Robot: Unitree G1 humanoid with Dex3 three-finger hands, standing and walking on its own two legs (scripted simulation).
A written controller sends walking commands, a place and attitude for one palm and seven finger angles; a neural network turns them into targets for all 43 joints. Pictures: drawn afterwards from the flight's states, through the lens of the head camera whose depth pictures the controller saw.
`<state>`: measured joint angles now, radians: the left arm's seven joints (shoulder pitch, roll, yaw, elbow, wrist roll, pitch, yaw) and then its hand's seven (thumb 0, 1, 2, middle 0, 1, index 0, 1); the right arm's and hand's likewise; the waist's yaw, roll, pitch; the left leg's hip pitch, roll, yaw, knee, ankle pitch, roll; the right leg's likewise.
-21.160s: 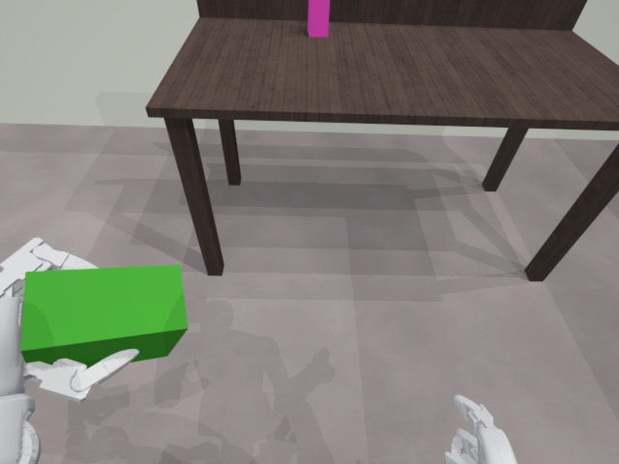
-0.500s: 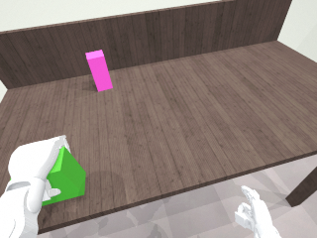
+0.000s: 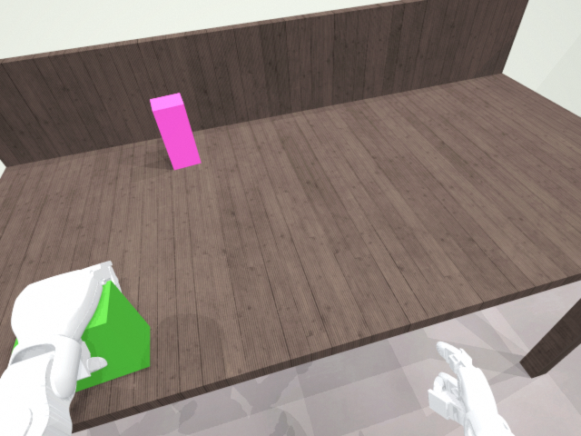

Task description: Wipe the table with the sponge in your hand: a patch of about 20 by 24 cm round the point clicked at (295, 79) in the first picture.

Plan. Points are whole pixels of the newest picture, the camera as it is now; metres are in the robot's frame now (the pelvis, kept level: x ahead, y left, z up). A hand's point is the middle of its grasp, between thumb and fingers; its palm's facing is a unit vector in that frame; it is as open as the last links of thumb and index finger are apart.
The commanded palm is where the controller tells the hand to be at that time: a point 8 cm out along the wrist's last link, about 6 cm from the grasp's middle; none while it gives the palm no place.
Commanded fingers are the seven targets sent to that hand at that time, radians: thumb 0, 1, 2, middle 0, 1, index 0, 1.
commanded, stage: lower the sponge onto the table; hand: left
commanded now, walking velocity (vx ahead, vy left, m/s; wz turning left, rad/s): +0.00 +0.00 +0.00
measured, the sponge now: (99, 345) +0.19 +0.31 +0.03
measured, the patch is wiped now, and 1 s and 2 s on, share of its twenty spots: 0.00 0.20 0.30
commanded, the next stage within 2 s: wipe forward along the first lane in 0.18 s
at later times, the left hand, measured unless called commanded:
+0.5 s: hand (87, 310) +0.22 +0.32 +0.07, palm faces -0.01 -0.03 -1.00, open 10.2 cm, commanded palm +0.20 +0.31 +0.12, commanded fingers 0.00 0.10 1.30 -1.20 -1.60 -1.20 -1.60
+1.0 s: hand (97, 277) +0.27 +0.34 +0.07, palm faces -0.05 -0.01 -1.00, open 10.2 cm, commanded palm +0.26 +0.33 +0.11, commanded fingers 0.00 0.10 1.30 -1.20 -1.60 -1.20 -1.60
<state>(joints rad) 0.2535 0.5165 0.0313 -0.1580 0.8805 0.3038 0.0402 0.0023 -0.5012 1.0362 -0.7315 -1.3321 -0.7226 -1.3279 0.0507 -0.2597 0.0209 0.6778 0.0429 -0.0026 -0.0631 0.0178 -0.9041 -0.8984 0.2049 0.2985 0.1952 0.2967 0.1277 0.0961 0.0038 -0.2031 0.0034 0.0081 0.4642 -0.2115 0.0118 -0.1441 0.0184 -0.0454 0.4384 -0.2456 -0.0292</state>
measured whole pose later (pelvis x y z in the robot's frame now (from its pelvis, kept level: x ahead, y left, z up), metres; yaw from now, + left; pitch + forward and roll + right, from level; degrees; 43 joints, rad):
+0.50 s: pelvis +0.00 +0.00 +0.00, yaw +1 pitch -1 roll -1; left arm 0.11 0.51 0.01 0.00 0.93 0.26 0.05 0.00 -0.51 1.04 -0.74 -1.33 -0.73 -1.32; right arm 0.05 -0.26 0.02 0.70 0.06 -0.01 -0.09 0.02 -0.90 -0.90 0.20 0.30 0.20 0.30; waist 0.13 0.10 -0.01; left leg -0.26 -0.01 -0.01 0.49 -0.21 0.02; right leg -0.19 0.01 -0.06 0.46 -0.25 -0.02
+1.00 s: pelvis +0.00 +0.00 +0.00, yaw +2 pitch +3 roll -1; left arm -0.13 0.54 0.02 0.27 0.95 0.21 0.03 0.00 -0.52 1.04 -0.75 -1.33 -0.74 -1.32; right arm 0.11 -0.28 0.00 0.71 0.08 0.02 -0.09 0.02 -0.91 -0.90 0.20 0.30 0.20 0.30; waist 0.10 0.09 -0.04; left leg -0.35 -0.01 -0.02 0.52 -0.22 0.02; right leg -0.28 0.01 -0.07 0.49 -0.27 -0.03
